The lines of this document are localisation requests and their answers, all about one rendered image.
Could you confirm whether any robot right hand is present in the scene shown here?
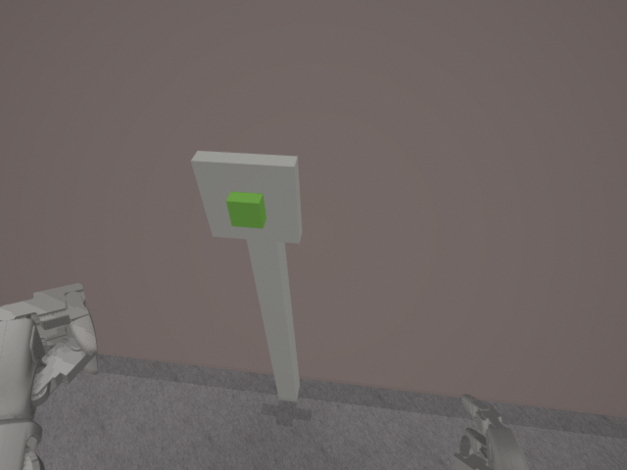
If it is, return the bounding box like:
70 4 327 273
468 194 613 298
454 394 529 470

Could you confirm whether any panel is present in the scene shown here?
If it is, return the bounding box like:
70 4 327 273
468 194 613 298
191 151 302 402

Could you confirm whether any button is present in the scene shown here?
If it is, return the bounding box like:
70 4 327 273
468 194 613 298
226 192 266 229

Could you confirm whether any robot left forearm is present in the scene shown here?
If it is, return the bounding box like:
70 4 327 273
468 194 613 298
0 418 45 470

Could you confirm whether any robot left hand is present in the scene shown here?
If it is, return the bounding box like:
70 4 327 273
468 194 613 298
0 283 98 420

